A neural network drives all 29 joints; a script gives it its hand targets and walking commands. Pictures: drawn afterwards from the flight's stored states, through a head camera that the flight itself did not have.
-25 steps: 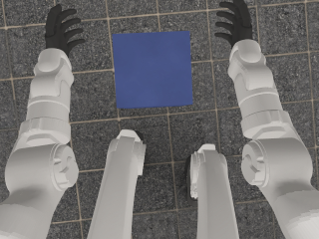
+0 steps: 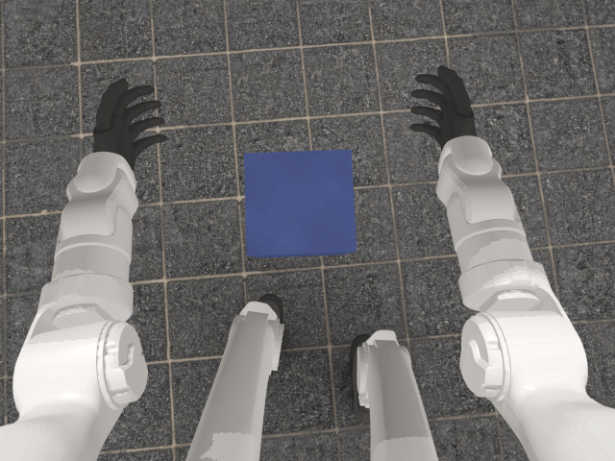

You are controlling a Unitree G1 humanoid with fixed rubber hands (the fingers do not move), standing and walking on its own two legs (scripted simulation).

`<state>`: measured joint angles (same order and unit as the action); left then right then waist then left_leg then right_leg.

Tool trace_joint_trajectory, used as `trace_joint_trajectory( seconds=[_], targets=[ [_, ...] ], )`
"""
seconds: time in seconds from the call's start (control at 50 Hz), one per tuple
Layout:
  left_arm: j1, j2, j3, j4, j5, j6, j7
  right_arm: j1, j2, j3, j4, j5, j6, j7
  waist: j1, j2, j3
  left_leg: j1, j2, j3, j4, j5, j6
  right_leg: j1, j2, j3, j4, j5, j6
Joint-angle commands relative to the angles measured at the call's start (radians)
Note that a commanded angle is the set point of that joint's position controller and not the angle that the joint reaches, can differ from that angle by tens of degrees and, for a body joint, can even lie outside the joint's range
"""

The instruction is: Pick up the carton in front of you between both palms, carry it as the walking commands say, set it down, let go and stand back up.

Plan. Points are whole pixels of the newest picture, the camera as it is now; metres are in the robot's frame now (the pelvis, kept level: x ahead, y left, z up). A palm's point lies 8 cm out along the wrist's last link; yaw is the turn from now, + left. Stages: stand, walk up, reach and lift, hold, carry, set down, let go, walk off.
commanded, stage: let go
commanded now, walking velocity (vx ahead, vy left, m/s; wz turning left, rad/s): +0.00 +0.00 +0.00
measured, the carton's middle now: (300, 211) +0.45 +0.08 -0.49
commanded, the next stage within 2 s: stand in 1.28 s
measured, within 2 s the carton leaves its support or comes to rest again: neither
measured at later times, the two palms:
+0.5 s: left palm (26, 250) +0.31 +0.28 +0.03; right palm (559, 254) +0.37 -0.16 +0.02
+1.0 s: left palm (38, 365) +0.24 +0.21 +0.10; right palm out of the picture +0.27 -0.26 +0.10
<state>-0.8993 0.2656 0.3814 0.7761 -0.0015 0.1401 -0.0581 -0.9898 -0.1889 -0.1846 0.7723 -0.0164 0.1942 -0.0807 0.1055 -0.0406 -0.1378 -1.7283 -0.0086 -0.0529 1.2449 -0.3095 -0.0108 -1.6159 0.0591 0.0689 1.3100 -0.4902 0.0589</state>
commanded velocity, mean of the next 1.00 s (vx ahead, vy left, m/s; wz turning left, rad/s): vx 0.00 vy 0.00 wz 0.00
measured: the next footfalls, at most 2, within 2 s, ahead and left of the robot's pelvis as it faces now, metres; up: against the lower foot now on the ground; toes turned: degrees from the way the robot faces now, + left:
none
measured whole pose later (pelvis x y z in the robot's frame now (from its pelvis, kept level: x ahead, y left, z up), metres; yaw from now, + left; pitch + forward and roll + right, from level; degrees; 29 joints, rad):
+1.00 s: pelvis +0.10 -0.03 +0.16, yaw +3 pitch -2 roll +1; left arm 0.23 0.21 0.05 0.42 0.02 0.10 -0.08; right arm 0.23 -0.22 -0.04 0.42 -0.01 0.08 0.06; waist 0.00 -0.02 0.08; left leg -0.18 0.01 -0.05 0.39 -0.19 -0.04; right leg -0.07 0.02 0.07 0.42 -0.33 -0.01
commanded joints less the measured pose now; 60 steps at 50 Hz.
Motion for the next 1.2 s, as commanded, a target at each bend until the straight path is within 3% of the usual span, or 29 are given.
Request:
trace_joint_trajectory(
  seconds=[0.0,0.04,0.1,0.12,0.14,0.18,0.2,0.22,0.28,0.3,0.32,0.34,0.38,0.44,0.48,0.56,0.58,0.6,0.68,0.7,0.72,0.76,0.8,0.86,0.9,0.98,1.04,1.1,1.18],
  targets=[
    [-0.042,0.055,0.025,-0.105,0.027,-0.040,-0.010,-0.062,-0.023,-0.069,-0.072,-0.076,-0.048,0.007,-0.003,0.003,-0.873,0.895,-0.046,0.125,-0.143,0.363,-0.026,0.296,0.051,-0.134,-0.247,0.197,0.005],
    [0.003,0.064,0.013,-0.047,0.073,-0.027,-0.020,0.019,-0.002,-0.066,-0.043,-0.081,-0.042,0.006,-0.007,0.018,-0.829,0.945,-0.036,0.115,-0.197,0.346,-0.013,0.331,0.054,-0.148,-0.285,0.196,0.006],
    [0.174,0.099,-0.014,-0.203,0.123,-0.043,-0.038,0.164,0.022,-0.057,-0.245,-0.112,-0.059,-0.015,0.052,0.058,-0.929,1.125,-0.051,0.118,-0.232,0.513,-0.007,0.461,0.056,-0.107,-0.374,0.325,0.002],
    [0.213,0.167,-0.003,-0.272,0.119,-0.055,-0.033,0.230,0.057,-0.003,-0.254,-0.107,-0.052,-0.016,0.029,0.065,-0.948,1.164,-0.046,0.106,-0.242,0.531,-0.011,0.508,0.059,-0.121,-0.348,0.338,0.006],
    [0.177,0.115,-0.045,-0.321,0.128,-0.053,-0.038,0.221,0.025,-0.030,-0.232,-0.074,-0.061,-0.020,0.065,0.165,-0.871,1.166,-0.056,0.126,-0.263,0.515,-0.016,0.504,0.050,-0.091,-0.390,0.331,-0.016],
    [0.322,0.082,-0.085,-0.262,0.079,-0.051,-0.055,0.257,0.018,0.034,-0.403,-0.090,-0.075,-0.020,-0.007,0.013,-0.787,1.181,-0.037,0.103,-0.306,0.420,0.006,0.586,0.045,-0.116,-0.448,0.271,-0.003],
    [0.307,0.111,-0.112,-0.324,0.075,-0.064,-0.058,0.257,0.041,0.045,-0.393,-0.072,-0.082,-0.016,0.020,-0.014,-0.786,1.231,-0.044,0.088,-0.336,0.477,0.015,0.581,0.056,-0.118,-0.461,0.295,0.004],
    [0.320,0.086,-0.117,-0.321,0.067,-0.065,-0.058,0.324,-0.015,-0.047,-0.308,-0.095,-0.087,-0.021,-0.013,0.061,-0.720,1.237,-0.038,0.086,-0.359,0.445,0.007,0.548,0.041,-0.130,-0.485,0.263,-0.007],
    [0.537,0.073,-0.146,-0.351,0.054,-0.083,-0.057,0.544,0.026,0.024,-0.369,-0.079,-0.114,0.006,-0.042,0.055,-0.670,1.468,-0.013,0.028,-0.423,0.514,0.008,0.557,0.046,-0.121,-0.548,0.231,-0.013],
    [0.560,0.054,-0.155,-0.358,0.056,-0.085,-0.063,0.540,0.030,0.029,-0.355,-0.074,-0.118,0.013,-0.002,0.083,-0.611,1.431,-0.023,0.052,-0.439,0.471,0.001,0.577,0.041,-0.115,-0.576,0.211,-0.020],
    [0.549,0.081,-0.155,-0.385,0.052,-0.089,-0.056,0.551,0.007,0.000,-0.315,-0.088,-0.130,0.017,-0.036,0.098,-0.553,1.437,-0.026,0.043,-0.483,0.457,-0.006,0.606,0.037,-0.119,-0.605,0.223,-0.026],
    [0.636,0.066,-0.168,-0.424,0.032,-0.111,-0.049,0.590,0.017,0.008,-0.378,-0.073,-0.143,0.030,0.027,0.108,-0.568,1.496,-0.014,0.039,-0.497,0.464,-0.002,0.660,0.035,-0.121,-0.584,0.218,-0.022],
    [0.674,0.055,-0.195,-0.416,0.022,-0.127,-0.046,0.705,0.007,0.018,-0.305,-0.073,-0.165,0.040,-0.058,0.081,-0.457,1.524,-0.015,0.016,-0.517,0.470,-0.001,0.651,0.040,-0.119,-0.618,0.228,-0.033],
    [0.808,-0.015,-0.274,-0.375,-0.010,-0.129,-0.045,0.827,-0.017,0.021,-0.332,-0.068,-0.179,0.065,-0.076,0.058,-0.360,1.597,-0.006,0.018,-0.572,0.469,-0.010,0.735,0.032,-0.101,-0.698,0.226,-0.029],
    [0.900,0.057,-0.243,-0.372,0.031,-0.132,-0.030,0.909,-0.003,0.066,-0.292,-0.035,-0.185,0.074,-0.029,0.136,-0.361,1.669,-0.001,0.003,-0.606,0.548,-0.008,0.776,0.030,-0.097,-0.722,0.227,-0.026],
    [1.001,-0.037,-0.307,-0.444,-0.027,-0.157,-0.016,0.993,-0.035,0.059,-0.341,-0.048,-0.211,0.084,-0.082,0.098,-0.234,1.736,0.000,0.009,-0.653,0.585,-0.018,0.953,0.029,-0.092,-0.805,0.298,-0.039],
    [1.076,0.018,-0.255,-0.447,0.005,-0.162,-0.010,0.989,-0.043,0.076,-0.410,-0.033,-0.217,0.088,-0.021,0.095,-0.263,1.733,-0.022,0.022,-0.648,0.587,-0.027,1.049,0.024,-0.080,-0.805,0.340,-0.036],
    [1.093,0.063,-0.259,-0.494,0.017,-0.158,-0.004,1.109,-0.017,0.064,-0.320,-0.037,-0.215,0.088,-0.076,0.092,-0.212,1.728,-0.017,-0.001,-0.692,0.628,-0.019,1.099,0.022,-0.073,-0.827,0.401,-0.032],
    [1.073,0.048,-0.284,-0.488,0.020,-0.149,0.002,1.120,-0.020,0.157,-0.416,0.004,-0.221,0.109,-0.026,0.001,-0.076,1.690,-0.053,0.058,-0.768,0.502,-0.021,1.247,-0.006,-0.059,-0.918,0.456,-0.029],
    [1.111,0.033,-0.331,-0.439,-0.010,-0.138,0.001,1.168,-0.070,0.090,-0.408,-0.024,-0.214,0.101,-0.106,-0.054,-0.013,1.706,-0.054,0.077,-0.797,0.439,-0.011,1.248,-0.011,-0.055,-0.945,0.500,-0.018],
    [1.110,0.021,-0.336,-0.471,-0.004,-0.136,-0.009,1.172,-0.077,0.115,-0.425,0.004,-0.215,0.097,-0.091,0.016,0.008,1.717,-0.057,0.066,-0.787,0.484,-0.022,1.252,-0.014,-0.054,-0.947,0.520,-0.033],
    [1.116,0.059,-0.318,-0.475,-0.012,-0.128,-0.016,1.189,-0.108,0.083,-0.444,-0.024,-0.200,0.096,-0.094,-0.076,-0.024,1.737,-0.070,0.086,-0.815,0.419,-0.015,1.373,-0.015,-0.051,-0.969,0.530,-0.016],
    [1.104,0.047,-0.310,-0.481,0.013,-0.103,-0.010,1.182,-0.054,0.144,-0.429,-0.005,-0.187,0.121,-0.070,0.008,0.073,1.721,-0.074,0.093,-0.834,0.351,-0.016,1.324,-0.025,-0.051,-1.000,0.388,-0.024],
    [1.099,0.020,-0.325,-0.410,-0.007,-0.059,-0.026,1.186,-0.052,0.145,-0.395,0.019,-0.141,0.132,-0.088,-0.063,0.211,1.756,-0.073,0.112,-0.840,0.275,-0.024,1.274,-0.052,-0.038,-1.051,0.347,-0.033],
    [1.046,0.040,-0.299,-0.455,0.023,-0.052,-0.028,1.129,-0.071,0.136,-0.469,0.006,-0.122,0.141,-0.113,-0.003,0.193,1.783,-0.064,0.101,-0.842,0.217,-0.009,1.317,-0.044,-0.044,-1.038,0.283,-0.023],
    [1.084,0.097,-0.281,-0.486,0.030,-0.039,-0.023,1.200,-0.090,0.160,-0.458,0.033,-0.108,0.137,-0.090,-0.021,0.177,1.782,-0.081,0.093,-0.833,0.337,-0.006,1.341,-0.045,-0.043,-1.010,0.454,-0.015],
    [1.132,0.115,-0.257,-0.424,0.040,-0.010,-0.015,1.195,-0.092,0.129,-0.443,0.014,-0.088,0.140,-0.073,-0.065,0.223,1.830,-0.085,0.095,-0.816,0.268,-0.006,1.290,-0.058,-0.039,-1.011,0.344,-0.018],
    [1.092,0.071,-0.306,-0.491,0.029,-0.032,-0.019,1.171,-0.086,0.116,-0.434,0.013,-0.093,0.140,-0.104,0.054,0.139,1.787,-0.071,0.083,-0.812,0.389,-0.009,1.405,-0.020,-0.035,-0.953,0.558,-0.013],
    [1.065,0.132,-0.266,-0.571,0.036,0.021,0.025,1.258,-0.132,0.126,-0.407,0.029,-0.139,0.091,-0.107,-0.011,0.056,1.732,-0.092,0.101,-0.776,0.363,-0.016,1.475,-0.030,-0.024,-0.898,0.690,-0.015]
  ],
)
